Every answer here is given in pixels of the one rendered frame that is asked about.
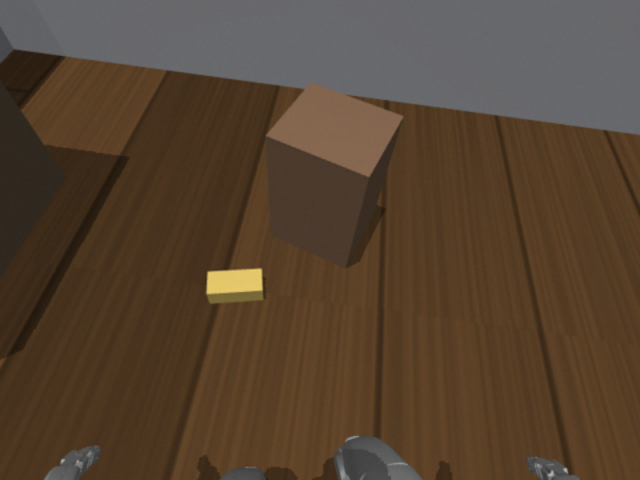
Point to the left robot hand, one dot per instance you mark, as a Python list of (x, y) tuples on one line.
[(75, 464)]

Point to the right robot hand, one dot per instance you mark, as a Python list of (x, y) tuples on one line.
[(548, 470)]

